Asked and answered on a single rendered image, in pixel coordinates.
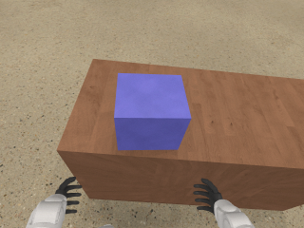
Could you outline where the carton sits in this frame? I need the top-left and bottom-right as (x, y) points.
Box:
(114, 73), (192, 150)

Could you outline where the right robot forearm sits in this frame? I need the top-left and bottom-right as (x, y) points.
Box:
(214, 199), (256, 228)

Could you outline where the right robot hand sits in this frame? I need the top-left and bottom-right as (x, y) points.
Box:
(193, 178), (223, 215)

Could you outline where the left robot forearm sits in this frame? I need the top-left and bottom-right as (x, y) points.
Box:
(26, 194), (67, 228)

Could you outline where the pedestal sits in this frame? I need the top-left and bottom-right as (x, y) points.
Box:
(56, 59), (304, 211)

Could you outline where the left robot hand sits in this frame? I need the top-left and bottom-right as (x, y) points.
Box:
(55, 177), (83, 214)

